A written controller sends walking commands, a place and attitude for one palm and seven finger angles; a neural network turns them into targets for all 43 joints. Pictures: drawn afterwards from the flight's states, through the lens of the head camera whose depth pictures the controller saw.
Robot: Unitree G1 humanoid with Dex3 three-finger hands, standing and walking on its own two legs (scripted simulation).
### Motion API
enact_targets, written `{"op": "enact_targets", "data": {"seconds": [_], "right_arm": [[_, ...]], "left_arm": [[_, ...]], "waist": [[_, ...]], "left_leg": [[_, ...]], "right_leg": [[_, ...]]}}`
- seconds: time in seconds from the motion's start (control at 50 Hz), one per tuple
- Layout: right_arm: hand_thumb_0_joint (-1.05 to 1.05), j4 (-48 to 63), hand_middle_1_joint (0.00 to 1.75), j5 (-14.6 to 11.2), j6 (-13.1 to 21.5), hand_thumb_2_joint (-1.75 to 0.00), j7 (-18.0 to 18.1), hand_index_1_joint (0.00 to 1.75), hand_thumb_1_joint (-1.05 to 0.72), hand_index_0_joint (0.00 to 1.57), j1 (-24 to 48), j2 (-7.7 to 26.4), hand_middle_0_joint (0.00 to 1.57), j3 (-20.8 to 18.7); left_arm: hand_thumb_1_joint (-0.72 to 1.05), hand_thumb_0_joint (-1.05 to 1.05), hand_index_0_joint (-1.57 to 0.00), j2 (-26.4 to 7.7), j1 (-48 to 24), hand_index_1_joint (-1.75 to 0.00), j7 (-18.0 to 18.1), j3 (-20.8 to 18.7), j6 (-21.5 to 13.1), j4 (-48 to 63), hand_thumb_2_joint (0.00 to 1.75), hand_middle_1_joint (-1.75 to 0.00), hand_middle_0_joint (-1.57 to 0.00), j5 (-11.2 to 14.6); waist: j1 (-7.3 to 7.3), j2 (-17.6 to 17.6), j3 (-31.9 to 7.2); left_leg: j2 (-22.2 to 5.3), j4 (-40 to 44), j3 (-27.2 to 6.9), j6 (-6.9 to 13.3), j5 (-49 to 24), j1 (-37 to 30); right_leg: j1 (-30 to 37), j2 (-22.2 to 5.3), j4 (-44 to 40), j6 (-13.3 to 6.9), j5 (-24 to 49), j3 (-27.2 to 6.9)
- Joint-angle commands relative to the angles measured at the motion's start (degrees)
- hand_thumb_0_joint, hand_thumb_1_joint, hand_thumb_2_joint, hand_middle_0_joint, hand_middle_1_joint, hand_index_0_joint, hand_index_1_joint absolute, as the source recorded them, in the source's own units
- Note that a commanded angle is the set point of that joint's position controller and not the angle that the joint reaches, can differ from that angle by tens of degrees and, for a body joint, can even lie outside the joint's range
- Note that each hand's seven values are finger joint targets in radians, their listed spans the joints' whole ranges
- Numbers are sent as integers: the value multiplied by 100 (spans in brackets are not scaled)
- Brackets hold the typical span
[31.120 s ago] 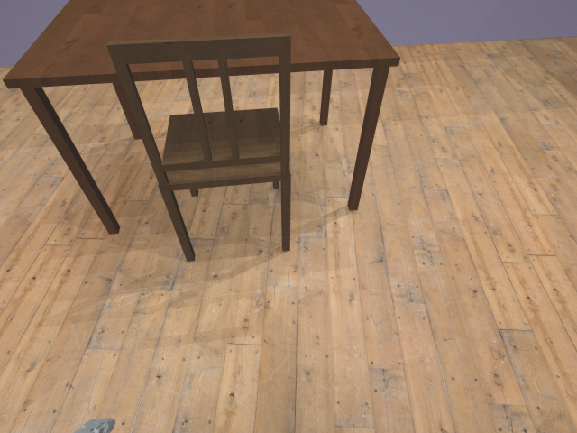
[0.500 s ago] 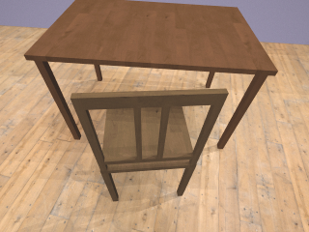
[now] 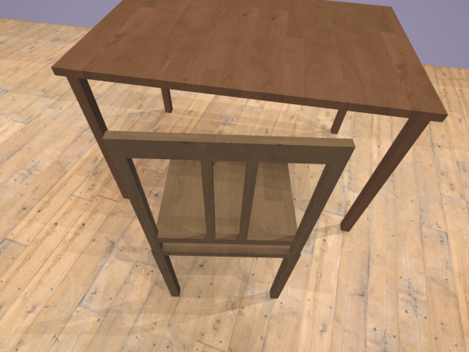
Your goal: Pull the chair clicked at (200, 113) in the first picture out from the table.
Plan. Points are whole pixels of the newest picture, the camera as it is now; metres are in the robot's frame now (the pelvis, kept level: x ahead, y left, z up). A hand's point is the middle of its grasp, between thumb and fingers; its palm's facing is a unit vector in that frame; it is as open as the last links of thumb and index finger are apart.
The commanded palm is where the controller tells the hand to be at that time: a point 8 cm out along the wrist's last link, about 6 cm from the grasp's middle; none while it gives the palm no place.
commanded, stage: shuffle to correct the standing spot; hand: left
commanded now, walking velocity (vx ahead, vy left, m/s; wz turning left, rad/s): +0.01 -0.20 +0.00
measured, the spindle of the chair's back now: (209, 203) +0.43 +0.08 -0.08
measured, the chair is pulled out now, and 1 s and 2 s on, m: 0.21 0.21 0.21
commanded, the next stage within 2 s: come to a stop and stand still in 0.96 s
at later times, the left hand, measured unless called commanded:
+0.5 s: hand out of the picture +0.01 +0.14 -0.18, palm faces +0.04 -0.97 -0.23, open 7.4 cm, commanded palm none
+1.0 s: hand out of the picture +0.06 +0.09 -0.17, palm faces +0.01 -0.99 -0.15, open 7.4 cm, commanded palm none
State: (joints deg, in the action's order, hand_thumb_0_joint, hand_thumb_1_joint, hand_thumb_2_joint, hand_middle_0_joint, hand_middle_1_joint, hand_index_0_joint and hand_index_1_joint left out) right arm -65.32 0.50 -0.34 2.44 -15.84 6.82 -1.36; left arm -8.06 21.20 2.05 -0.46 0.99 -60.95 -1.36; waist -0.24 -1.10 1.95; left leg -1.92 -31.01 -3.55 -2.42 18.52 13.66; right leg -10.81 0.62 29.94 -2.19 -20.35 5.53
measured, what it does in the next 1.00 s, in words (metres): steps on the spot: left foot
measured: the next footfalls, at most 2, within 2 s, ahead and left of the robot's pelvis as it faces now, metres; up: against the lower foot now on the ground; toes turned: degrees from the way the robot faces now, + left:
left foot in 0.76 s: +0.03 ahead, -0.05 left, +0.00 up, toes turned +5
right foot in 1.20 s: +0.02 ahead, -0.32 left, +0.00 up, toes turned -5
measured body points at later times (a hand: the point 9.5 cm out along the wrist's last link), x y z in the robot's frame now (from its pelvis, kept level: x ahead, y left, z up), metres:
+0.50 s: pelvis +0.00 -0.06 -0.01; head +0.04 -0.05 +0.44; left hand +0.01 +0.19 -0.16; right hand +0.00 -0.29 -0.17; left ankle -0.04 +0.12 -0.71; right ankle -0.05 -0.09 -0.73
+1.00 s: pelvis -0.01 -0.09 +0.01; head +0.03 -0.05 +0.46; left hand +0.06 +0.14 -0.16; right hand +0.01 -0.33 -0.13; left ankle -0.02 +0.00 -0.73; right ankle -0.06 -0.29 -0.60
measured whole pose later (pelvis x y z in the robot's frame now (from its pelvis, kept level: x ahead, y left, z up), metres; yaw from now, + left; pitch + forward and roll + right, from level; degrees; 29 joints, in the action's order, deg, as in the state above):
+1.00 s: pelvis -0.01 -0.09 +0.01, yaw +0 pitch +0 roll -4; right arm -59.0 1.5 -0.3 1.7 -14.8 8.5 -0.4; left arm -11.8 12.1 0.5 -1.8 4.1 -50.5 -2.1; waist 0.7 -1.2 4.9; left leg -4.2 -30.2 4.4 2.3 17.1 13.4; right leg -30.1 -2.1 73.9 4.0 -23.0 -3.4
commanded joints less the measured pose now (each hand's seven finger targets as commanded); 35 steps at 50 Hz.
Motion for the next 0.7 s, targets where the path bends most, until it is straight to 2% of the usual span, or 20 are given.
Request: {"op": "enact_targets", "data": {"seconds": [0.0,0.08,0.12,0.18,0.22,0.26,0.3,0.34,0.36,0.38,0.4,0.42,0.44,0.46,0.48,0.5,0.52,0.56,0.64,0.68], "right_arm": [[0,109,30,18,14,-90,106,30,-90,20,-460,603,20,-134],[0,177,30,23,-35,-90,145,30,-90,20,-364,651,20,-155],[0,215,30,26,-63,-90,159,30,-90,20,-322,617,20,-150],[0,267,30,44,-86,-90,162,30,-90,20,-257,578,20,-145],[0,292,30,53,-83,-90,166,30,-90,20,-275,617,20,-138],[0,276,30,73,-73,-90,172,30,-90,20,-312,738,20,-155],[0,282,30,91,-70,-90,180,30,-90,20,-468,1036,20,-218],[0,384,30,101,-79,-90,192,30,-90,20,-401,1225,20,-269],[0,455,30,103,-75,-90,196,30,-90,20,-319,1229,20,-268],[0,535,30,98,-60,-90,190,30,-90,20,-203,1205,20,-269],[0,606,30,78,-62,-90,194,30,-90,20,-124,1054,20,-250],[0,687,30,38,-81,-90,204,30,-90,20,-38,747,20,-187],[0,733,30,22,-114,-90,243,30,-90,20,109,636,20,-169],[0,665,30,41,-141,-90,260,30,-90,20,6,666,20,-173],[0,596,30,7,-158,-90,238,30,-90,20,-21,712,20,-195],[0,562,30,9,-162,-90,201,30,-90,20,-61,707,20,-206],[0,576,30,21,-159,-90,160,30,-90,20,-63,694,20,-204],[0,612,30,27,-159,-90,105,30,-90,20,41,583,20,-197],[0,671,30,2,-96,-90,97,30,-90,20,9,529,20,-96],[0,559,30,-9,-33,-90,128,30,-90,20,-444,537,20,-45]], "left_arm": [[90,0,-20,-558,571,-30,2,-111,15,174,90,-30,-20,-4],[90,0,-20,-663,555,-30,-21,-168,88,307,90,-30,-20,-24],[90,0,-20,-721,478,-30,-32,-198,130,383,90,-30,-20,-41],[90,0,-20,-771,338,-30,-54,-203,191,513,90,-30,-20,-59],[90,0,-20,-819,291,-30,-64,-223,195,590,90,-30,-20,-63],[90,0,-20,-781,202,-30,-85,-226,201,673,90,-30,-20,-42],[90,0,-20,-716,143,-30,-95,-248,196,808,90,-30,-20,-26],[90,0,-20,-651,247,-30,-88,-289,183,853,90,-30,-20,-15],[90,0,-20,-638,311,-30,-94,-301,179,853,90,-30,-20,-8],[90,0,-20,-691,389,-30,-95,-326,159,868,90,-30,-20,-31],[90,0,-20,-835,482,-30,-87,-365,137,827,90,-30,-20,-61],[90,0,-20,-1061,675,-30,-69,-412,115,766,90,-30,-20,-92],[90,0,-20,-1057,795,-30,-60,-345,115,665,90,-30,-20,-93],[90,0,-20,-952,742,-30,-13,-312,138,665,90,-30,-20,-88],[90,0,-20,-897,345,-30,27,-286,159,759,90,-30,-20,-81],[90,0,-20,-861,72,-30,42,-254,148,868,90,-30,-20,-91],[90,0,-20,-844,-80,-30,51,-233,120,963,90,-30,-20,-115],[90,0,-20,-843,-136,-30,78,-227,94,1029,90,-30,-20,-155],[90,0,-20,-926,-89,-30,75,-232,96,1059,90,-30,-20,-161],[90,0,-20,-980,-252,-30,38,-227,106,1116,90,-30,-20,-100]], "waist": [[-18,-37,108],[-9,-115,92],[-17,-266,150],[-35,-209,394],[-50,-94,266],[-63,369,297],[-85,1118,128],[34,1328,-66],[86,1247,-84],[165,907,-146],[218,219,-209],[313,-927,-284],[378,-1171,-199],[310,-853,-104],[152,-664,34],[56,-501,53],[15,-495,6],[31,-340,150],[65,-377,-34],[-167,-185,-229]], "left_leg": [[-395,-41,52,468,-1982,87],[-336,-341,257,408,-1624,232],[-257,-523,373,365,-1225,338],[-224,-523,498,369,-587,394],[-287,-431,524,372,-655,291],[-582,-53,219,483,-1116,146],[-1180,270,-527,762,-1791,97],[-1527,377,-926,963,-2147,381],[-1478,331,-860,935,-2135,557],[-1236,-8,-569,776,-2220,711],[-776,-594,50,504,-1898,1043],[-56,-1753,830,207,-311,1511],[175,-2856,714,185,1606,1921],[33,-3391,514,230,1555,1988],[-44,-3801,554,220,1287,1960],[-60,-3929,613,212,1144,1874],[-32,-3865,684,201,1084,1793],[5,-3376,811,206,1083,1595],[71,-1926,869,332,916,1101],[107,-591,892,441,273,266]], "right_leg": [[22,-548,-385,-53,2273,-467],[15,-583,-464,-35,2450,-626],[-61,-658,-557,-141,2340,-765],[-405,-702,-732,-227,1753,-906],[-395,-676,-659,-186,1832,-917],[-574,-421,-409,-10,1601,-653],[-735,-118,173,254,940,-310],[-482,-66,599,315,489,-247],[-250,-91,514,279,474,-308],[-12,-173,145,271,929,-417],[458,-424,-298,218,1805,-741],[948,-1084,-863,13,3271,-1394],[1048,-1426,-1094,-159,4707,-1709],[977,-1455,-1104,-72,4984,-1584],[839,-1271,-973,-261,5121,-1277],[689,-1172,-857,-619,5005,-998],[642,-1124,-820,-886,4795,-892],[400,-1137,-929,-1154,4226,-951],[553,-1093,-858,-869,4100,-1116],[364,-876,-407,-589,4451,-899]]}}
